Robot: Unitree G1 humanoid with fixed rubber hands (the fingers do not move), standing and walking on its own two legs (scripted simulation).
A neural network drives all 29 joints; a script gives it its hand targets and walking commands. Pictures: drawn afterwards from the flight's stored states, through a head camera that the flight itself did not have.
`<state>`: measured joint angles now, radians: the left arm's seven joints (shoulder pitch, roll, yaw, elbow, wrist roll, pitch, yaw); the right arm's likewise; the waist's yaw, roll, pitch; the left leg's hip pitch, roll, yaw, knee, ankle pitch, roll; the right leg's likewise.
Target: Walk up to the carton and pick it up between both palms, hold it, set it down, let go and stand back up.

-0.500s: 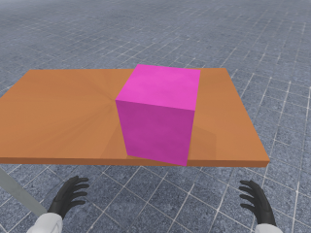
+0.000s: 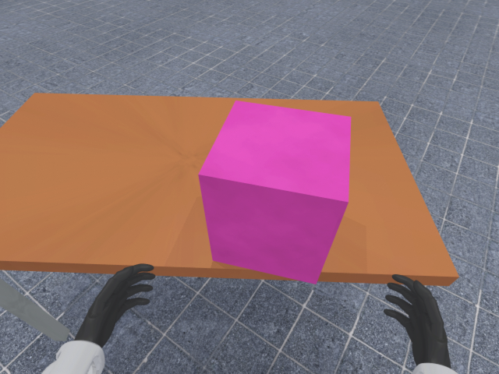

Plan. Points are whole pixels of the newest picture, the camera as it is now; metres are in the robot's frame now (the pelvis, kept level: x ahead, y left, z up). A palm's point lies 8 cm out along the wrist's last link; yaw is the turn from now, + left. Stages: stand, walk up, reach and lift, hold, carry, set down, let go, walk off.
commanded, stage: reach and lift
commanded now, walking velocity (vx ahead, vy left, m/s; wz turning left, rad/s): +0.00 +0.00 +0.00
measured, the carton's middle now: (276, 194) +0.43 -0.02 +0.04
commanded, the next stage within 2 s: none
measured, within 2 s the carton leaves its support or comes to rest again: neither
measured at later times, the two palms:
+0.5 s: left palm (120, 261) +0.26 +0.21 +0.09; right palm (411, 292) +0.22 -0.19 +0.07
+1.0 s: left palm (125, 205) +0.33 +0.21 +0.13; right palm (406, 241) +0.28 -0.19 +0.11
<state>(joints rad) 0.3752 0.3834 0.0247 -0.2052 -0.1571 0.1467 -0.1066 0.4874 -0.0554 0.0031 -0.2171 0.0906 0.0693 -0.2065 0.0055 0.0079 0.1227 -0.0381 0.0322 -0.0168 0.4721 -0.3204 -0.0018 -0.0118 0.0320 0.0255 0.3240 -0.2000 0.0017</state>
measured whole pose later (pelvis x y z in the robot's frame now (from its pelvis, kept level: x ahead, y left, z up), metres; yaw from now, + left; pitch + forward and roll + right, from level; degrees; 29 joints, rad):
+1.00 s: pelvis -0.02 -0.01 +0.00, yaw +0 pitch -6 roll -2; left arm -0.40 0.38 0.04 0.10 -0.22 0.56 -0.08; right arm -0.17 -0.14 -0.03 -0.04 0.15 0.42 -0.25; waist 0.01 0.01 0.12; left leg -0.07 0.03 -0.02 0.45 -0.28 0.00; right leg -0.05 0.03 0.03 0.32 -0.17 0.01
